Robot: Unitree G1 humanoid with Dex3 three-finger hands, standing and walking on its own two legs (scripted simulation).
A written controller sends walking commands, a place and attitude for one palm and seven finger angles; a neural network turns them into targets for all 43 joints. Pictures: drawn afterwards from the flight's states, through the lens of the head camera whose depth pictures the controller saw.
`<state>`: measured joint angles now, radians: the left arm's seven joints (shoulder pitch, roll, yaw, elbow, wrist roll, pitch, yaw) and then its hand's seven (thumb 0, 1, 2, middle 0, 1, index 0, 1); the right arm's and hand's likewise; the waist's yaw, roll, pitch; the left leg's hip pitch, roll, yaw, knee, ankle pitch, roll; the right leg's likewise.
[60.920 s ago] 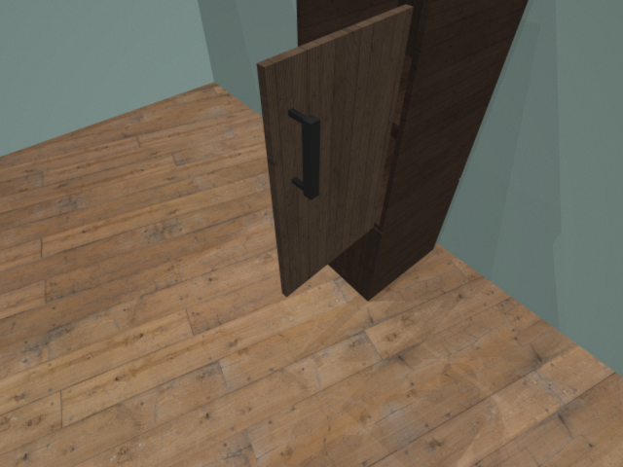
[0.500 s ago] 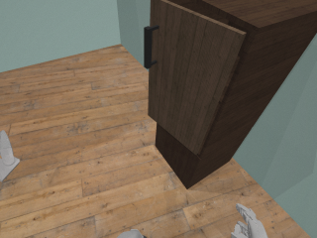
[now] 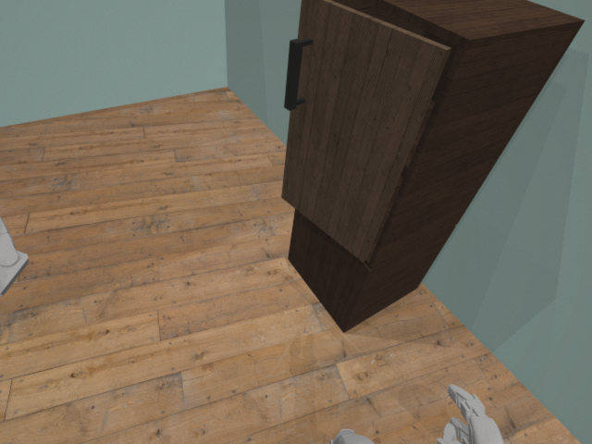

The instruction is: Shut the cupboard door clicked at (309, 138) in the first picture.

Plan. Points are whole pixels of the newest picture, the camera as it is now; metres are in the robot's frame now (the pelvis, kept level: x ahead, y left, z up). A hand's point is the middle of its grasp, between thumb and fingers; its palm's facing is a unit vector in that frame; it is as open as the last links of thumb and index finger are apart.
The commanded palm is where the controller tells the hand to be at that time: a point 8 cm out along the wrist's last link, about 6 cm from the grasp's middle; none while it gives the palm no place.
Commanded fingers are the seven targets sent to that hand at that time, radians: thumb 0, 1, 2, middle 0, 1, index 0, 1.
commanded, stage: stop stepping back and stand still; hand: left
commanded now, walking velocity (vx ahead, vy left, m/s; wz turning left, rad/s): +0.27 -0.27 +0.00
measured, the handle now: (298, 75) +0.86 +0.07 +0.11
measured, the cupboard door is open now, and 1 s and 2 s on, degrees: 11 11 11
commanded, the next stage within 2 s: let the arm hang, fingers relaxed in 0.74 s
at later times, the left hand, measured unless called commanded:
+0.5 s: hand (87, 271) +0.21 +0.23 +0.20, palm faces +0.39 -0.83 -0.40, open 7.4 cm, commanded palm +0.16 +0.27 +0.20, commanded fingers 0.00 0.90 0.90 -0.20 -0.30 -0.20 -0.30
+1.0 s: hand (134, 380) +0.19 +0.23 -0.02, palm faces +0.03 -0.91 -0.41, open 7.4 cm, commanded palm none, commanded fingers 0.00 0.90 0.90 -0.20 -0.30 -0.20 -0.30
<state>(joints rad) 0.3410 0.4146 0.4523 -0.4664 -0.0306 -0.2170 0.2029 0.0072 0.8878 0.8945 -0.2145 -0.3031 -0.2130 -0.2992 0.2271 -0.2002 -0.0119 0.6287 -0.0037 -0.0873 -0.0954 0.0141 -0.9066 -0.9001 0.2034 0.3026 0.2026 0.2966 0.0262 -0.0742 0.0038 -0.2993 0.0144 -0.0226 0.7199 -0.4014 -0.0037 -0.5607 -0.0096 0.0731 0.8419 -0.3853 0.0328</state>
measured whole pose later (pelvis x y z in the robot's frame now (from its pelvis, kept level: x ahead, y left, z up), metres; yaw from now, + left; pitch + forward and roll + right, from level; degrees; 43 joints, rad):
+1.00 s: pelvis -0.01 +0.01 +0.01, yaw -5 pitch +0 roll -1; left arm 0.30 0.30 0.09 0.32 0.02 0.03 0.03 0.00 0.90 0.90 -0.20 -0.30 -0.20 -0.30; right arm 0.15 -0.29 0.02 0.77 -0.01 -0.03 0.00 0.01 -0.91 -0.90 0.21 0.30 0.20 0.30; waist 0.00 0.10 -0.06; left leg -0.40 0.00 0.07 0.62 -0.22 0.05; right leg -0.19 0.02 -0.08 0.59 -0.41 -0.03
